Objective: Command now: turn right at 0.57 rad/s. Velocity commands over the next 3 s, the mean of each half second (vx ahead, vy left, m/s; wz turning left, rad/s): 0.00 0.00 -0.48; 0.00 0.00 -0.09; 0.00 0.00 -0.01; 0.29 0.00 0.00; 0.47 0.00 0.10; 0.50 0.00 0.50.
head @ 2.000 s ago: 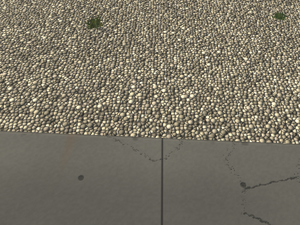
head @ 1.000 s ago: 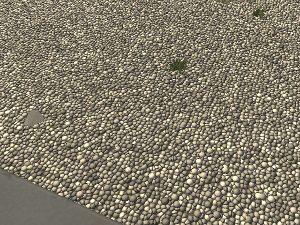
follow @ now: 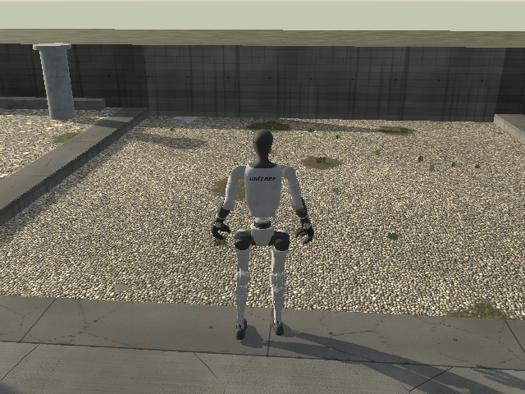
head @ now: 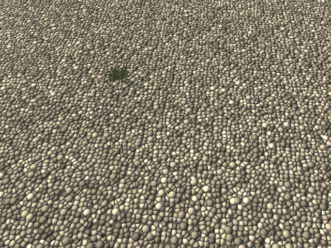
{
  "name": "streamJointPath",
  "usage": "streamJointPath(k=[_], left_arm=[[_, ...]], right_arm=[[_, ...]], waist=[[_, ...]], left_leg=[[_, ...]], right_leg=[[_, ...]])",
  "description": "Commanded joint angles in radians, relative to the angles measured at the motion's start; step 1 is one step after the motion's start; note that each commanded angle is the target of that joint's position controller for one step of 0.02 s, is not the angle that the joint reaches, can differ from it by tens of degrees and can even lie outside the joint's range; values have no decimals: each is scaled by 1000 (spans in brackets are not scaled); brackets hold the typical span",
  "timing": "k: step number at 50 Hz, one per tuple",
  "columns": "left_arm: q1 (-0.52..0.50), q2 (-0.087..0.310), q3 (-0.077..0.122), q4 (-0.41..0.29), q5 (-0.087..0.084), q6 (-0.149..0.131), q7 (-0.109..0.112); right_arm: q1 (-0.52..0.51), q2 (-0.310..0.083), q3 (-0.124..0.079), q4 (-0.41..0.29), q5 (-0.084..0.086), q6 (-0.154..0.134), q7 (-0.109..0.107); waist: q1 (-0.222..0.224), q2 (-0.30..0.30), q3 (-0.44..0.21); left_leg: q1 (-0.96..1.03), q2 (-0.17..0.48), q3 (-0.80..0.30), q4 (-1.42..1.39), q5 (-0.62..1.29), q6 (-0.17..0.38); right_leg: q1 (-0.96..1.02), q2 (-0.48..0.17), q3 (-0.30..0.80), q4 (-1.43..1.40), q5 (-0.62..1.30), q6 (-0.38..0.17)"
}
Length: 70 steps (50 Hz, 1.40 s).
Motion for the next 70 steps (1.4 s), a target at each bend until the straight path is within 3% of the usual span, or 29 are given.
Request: streamJointPath(k=[1, 3, 4, 5, 6, 7, 8, 9, 10, 11, 14, 17, 19, 22, 25, 27, 28, 29, 30, 31, 32, 33, 34, 36, 38, 40, 51, 70], left_arm=[[-25, 182, 46, -74, 2, 5, -1], [-42, 175, 32, -61, 5, 26, -10], [-9, 144, 15, -42, 10, 34, -14], [38, 70, -12, -41, 12, 42, -15], [24, 35, -19, -98, 36, 32, -1], [16, 121, 1, -60, 59, 36, 9], [30, 161, 17, -33, 55, 43, 30], [60, 175, 24, -7, 50, 45, 43], [52, 155, 22, -11, 55, 46, 42], [46, 144, 13, -12, 55, 45, 31], [15, 104, -4, -26, 16, 52, -1], [-22, 92, -7, -39, 15, 64, 0], [-19, 85, -12, -38, 26, 75, 3], [-4, 87, -17, -32, 41, 82, 4], [-4, 96, -17, -20, 30, 72, 5], [0, 95, -15, -9, 7, 58, -5], [-7, 83, -18, -8, -15, 48, -18], [-7, 73, -20, -20, -34, 38, -31], [-29, 130, -19, -55, -61, 25, -25], [-78, 168, -7, -77, -67, 22, -27], [-68, 192, 13, -58, -46, 24, -26], [-70, 203, 23, -54, -31, 27, -25], [-85, 172, 15, -66, -32, 29, -25], [-98, 112, -8, -75, -45, 31, -35], [-110, 122, -7, -83, -41, 30, -44], [-108, 137, 0, -87, -30, 30, -42], [-135, 136, 5, -96, -30, 29, -25], [-97, 145, 7, -40, -32, 39, -13]], right_arm=[[45, -99, -9, -63, 15, -28, 8], [78, -110, -8, -71, 38, -36, 24], [94, -131, -13, -86, 42, -43, 27], [128, -185, -23, -109, 39, -55, 21], [93, -267, -43, -139, 6, -70, 19], [36, -235, -44, -145, -22, -75, 14], [-34, -177, -32, -170, 2, -80, 19], [-129, -119, -10, -205, 9, -81, 22], [-136, -99, 1, -221, 15, -83, 19], [-151, -122, -7, -233, 14, -82, 12], [-47, -160, -26, -229, -2, -72, 4], [65, -168, -40, -194, 1, -59, 23], [90, -173, -52, -183, 3, -57, 40], [49, -180, -66, -193, 2, -58, 58], [-14, -172, -68, -208, -2, -60, 63], [-79, -151, -56, -204, 12, -50, 68], [-96, -116, -36, -191, 23, -41, 78], [-64, -59, -10, -168, 22, -32, 92], [68, 0, 6, -165, 21, -28, 97], [137, -36, -2, -151, 21, -43, 84], [59, -114, -24, -159, 21, -48, 67], [14, -130, -31, -173, 22, -47, 55], [21, -126, -26, -167, 25, -46, 52], [30, -78, 0, -155, 34, -41, 61], [25, -81, 5, -148, 43, -41, 75], [18, -96, 4, -138, 37, -42, 84], [-2, -97, 19, -96, 35, -49, 90], [-29, -117, 15, -30, 32, -45, 91]], waist=[[-17, -86, -133], [-45, -83, -123], [-51, -72, -144], [-51, 37, -192], [-24, 206, -125], [-28, 58, -63], [-2, 50, -54], [27, 83, -38], [23, 124, -38], [24, 114, -38], [-49, 72, -44], [-89, 88, -35], [-91, 97, -43], [-71, 111, -52], [-49, 114, -65], [-10, 87, -73], [8, 66, -84], [8, 58, -124], [-67, -72, -237], [-96, -113, -187], [-55, -76, -137], [-52, -65, -126], [-54, -51, -128], [-63, -39, -103], [-62, -35, -101], [-54, -28, -101], [-47, 2, -95], [-51, 32, -84]], left_leg=[[44, -24, 21, -159, 87, 41], [186, -32, 42, -335, 264, 95], [273, 33, 13, -366, 373, 166], [403, 202, -144, -396, 608, 325], [440, 469, -435, -456, 778, 584], [354, 477, -370, -515, 647, 521], [294, 371, -244, -516, 526, 421], [241, 302, -146, -520, 478, 352], [216, 265, -85, -510, 534, 330], [201, 257, -36, -503, 600, 330], [303, 239, 46, -474, 660, 353], [455, 277, 32, -445, 746, 378], [491, 303, 19, -428, 818, 389], [422, 311, 25, -420, 826, 383], [355, 313, 9, -414, 692, 353], [276, 276, 31, -352, 540, 295], [201, 237, 49, -310, 451, 243], [119, 194, 75, -286, 386, 184], [91, 109, 156, -204, 204, 76], [14, 69, 134, -201, 102, 21], [16, 71, 126, -182, 114, 8], [16, 71, 135, -158, 146, 22], [22, 81, 125, -158, 163, 33], [68, 101, 109, -188, 199, 42], [90, 102, 107, -200, 241, 48], [83, 101, 112, -196, 245, 52], [42, 123, 115, -190, 201, 52], [69, 137, 120, -206, 214, 59]], right_leg=[[121, -279, 299, -20, 112, -241], [32, -237, 306, 2, 74, -211], [-16, -206, 296, 33, 5, -162], [-120, -106, 219, 155, -234, -69], [-370, 44, 13, 364, -469, 75], [-384, -58, -21, 560, -473, 106], [-334, -65, -50, 670, -410, 115], [-318, -60, -74, 755, -351, 134], [-299, -56, -84, 806, -298, 143], [-277, -55, -129, 868, -269, 146], [-328, -93, -146, 842, -185, 163], [-389, -140, -150, 625, -160, 175], [-370, -155, -176, 508, -176, 166], [-251, -160, -217, 388, -221, 123], [-146, -155, -220, 299, -197, 90], [-22, -135, -235, 134, -54, 61], [86, -118, -239, 19, 94, 37], [223, -129, -225, 0, 183, 15], [357, -291, -52, 48, 500, -123], [316, -368, 77, 68, 469, -221], [241, -345, 65, 68, 320, -192], [200, -309, 33, 71, 226, -153], [180, -291, 21, 74, 191, -131], [113, -254, -1, 78, 134, -78], [90, -206, -45, 95, 77, -35], [94, -182, -68, 112, 73, -16], [91, -147, -88, 144, 63, -6], [95, -116, -110, 121, 73, -5]])
Next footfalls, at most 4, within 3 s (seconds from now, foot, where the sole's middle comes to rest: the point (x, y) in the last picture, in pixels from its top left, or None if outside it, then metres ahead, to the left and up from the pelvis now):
0.08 left None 0.02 0.13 -0.79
0.58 right None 0.01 -0.11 -0.79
2.06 right None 0.19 -0.17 -0.78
2.48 left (185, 229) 0.57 -0.03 -0.94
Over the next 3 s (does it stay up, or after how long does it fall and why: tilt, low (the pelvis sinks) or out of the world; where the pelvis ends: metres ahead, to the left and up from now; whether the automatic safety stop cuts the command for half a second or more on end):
stays up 0.66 -0.16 -0.17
